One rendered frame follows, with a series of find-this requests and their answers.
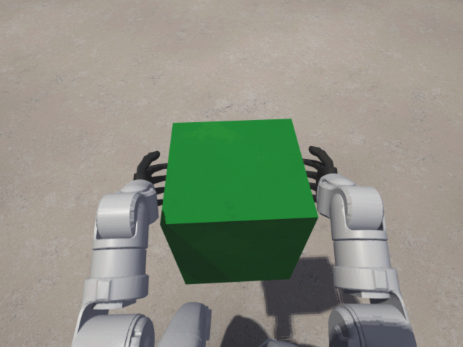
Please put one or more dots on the carton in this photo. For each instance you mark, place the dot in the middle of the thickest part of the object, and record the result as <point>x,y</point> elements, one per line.
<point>237,204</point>

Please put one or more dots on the robot left upper arm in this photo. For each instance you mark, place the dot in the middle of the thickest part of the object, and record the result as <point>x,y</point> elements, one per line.
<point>116,330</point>

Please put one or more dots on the robot left thigh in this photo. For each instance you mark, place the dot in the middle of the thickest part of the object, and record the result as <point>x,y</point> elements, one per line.
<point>189,327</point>

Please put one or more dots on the robot right hand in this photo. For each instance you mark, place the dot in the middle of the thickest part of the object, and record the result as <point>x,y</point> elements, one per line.
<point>324,167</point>

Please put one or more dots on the robot left hand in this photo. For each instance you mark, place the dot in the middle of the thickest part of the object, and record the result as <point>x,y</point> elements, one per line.
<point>144,171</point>

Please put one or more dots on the left robot forearm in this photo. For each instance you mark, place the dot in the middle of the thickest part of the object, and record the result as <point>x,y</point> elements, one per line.
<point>120,239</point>

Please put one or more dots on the right robot forearm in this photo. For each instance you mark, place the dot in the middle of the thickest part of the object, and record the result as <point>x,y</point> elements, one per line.
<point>358,229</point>

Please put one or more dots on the robot right upper arm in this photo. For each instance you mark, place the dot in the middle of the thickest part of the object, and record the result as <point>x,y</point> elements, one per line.
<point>368,325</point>

